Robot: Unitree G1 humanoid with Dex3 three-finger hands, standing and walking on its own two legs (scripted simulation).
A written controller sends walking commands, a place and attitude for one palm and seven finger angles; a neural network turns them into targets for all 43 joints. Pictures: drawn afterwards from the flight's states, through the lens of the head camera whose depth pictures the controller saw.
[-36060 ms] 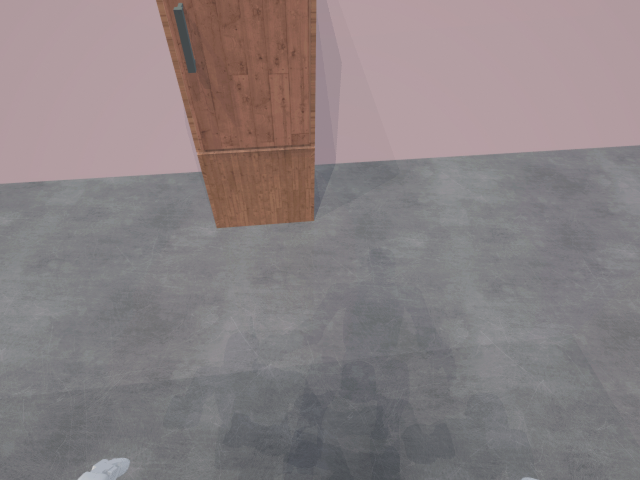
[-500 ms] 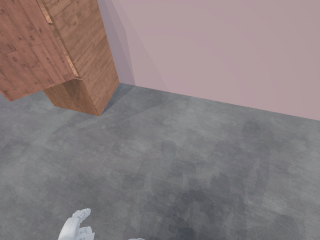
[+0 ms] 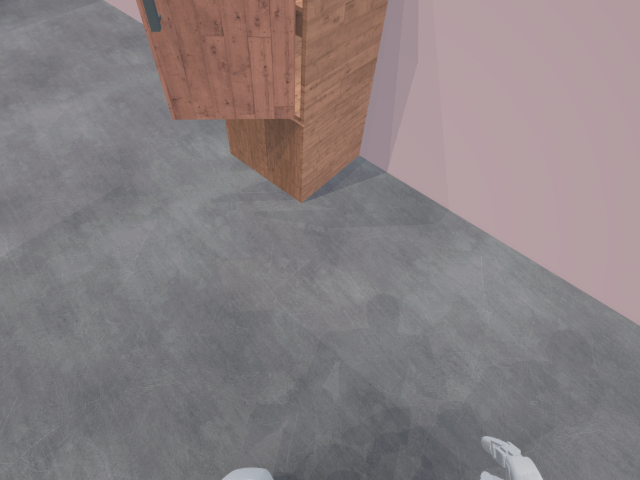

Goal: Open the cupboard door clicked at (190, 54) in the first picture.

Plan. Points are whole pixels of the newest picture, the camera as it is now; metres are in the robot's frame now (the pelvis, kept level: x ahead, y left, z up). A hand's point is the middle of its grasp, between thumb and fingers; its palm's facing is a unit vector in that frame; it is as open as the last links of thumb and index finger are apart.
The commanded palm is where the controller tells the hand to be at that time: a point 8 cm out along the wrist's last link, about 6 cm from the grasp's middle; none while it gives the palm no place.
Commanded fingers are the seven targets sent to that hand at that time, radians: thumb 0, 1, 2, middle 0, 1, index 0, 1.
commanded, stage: turn to face it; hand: left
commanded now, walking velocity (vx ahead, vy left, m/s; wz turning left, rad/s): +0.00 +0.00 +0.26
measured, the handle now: out of the picture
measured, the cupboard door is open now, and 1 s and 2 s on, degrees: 46 46 46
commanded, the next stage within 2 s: take the last steps up to it in 0.06 s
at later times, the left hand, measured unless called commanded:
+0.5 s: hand out of the picture +0.08 +0.19 -0.14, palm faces +0.13 -0.97 -0.22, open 7.4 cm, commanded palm none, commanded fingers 0.00 0.90 0.90 -0.20 -0.30 -0.20 -0.30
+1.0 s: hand out of the picture +0.07 +0.28 -0.18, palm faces +0.28 -0.95 -0.17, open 7.4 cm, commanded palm none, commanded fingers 0.00 0.90 0.90 -0.20 -0.30 -0.20 -0.30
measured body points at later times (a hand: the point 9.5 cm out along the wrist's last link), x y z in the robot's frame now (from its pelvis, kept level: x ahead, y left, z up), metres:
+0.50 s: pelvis +0.03 +0.00 +0.01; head +0.05 -0.02 +0.46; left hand +0.08 +0.24 -0.13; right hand +0.04 -0.25 -0.15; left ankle +0.00 +0.09 -0.70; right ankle +0.01 -0.11 -0.72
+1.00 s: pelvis +0.17 +0.13 +0.00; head +0.21 +0.15 +0.45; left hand +0.06 +0.33 -0.16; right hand +0.32 -0.08 -0.14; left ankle +0.21 +0.21 -0.72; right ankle +0.08 -0.04 -0.62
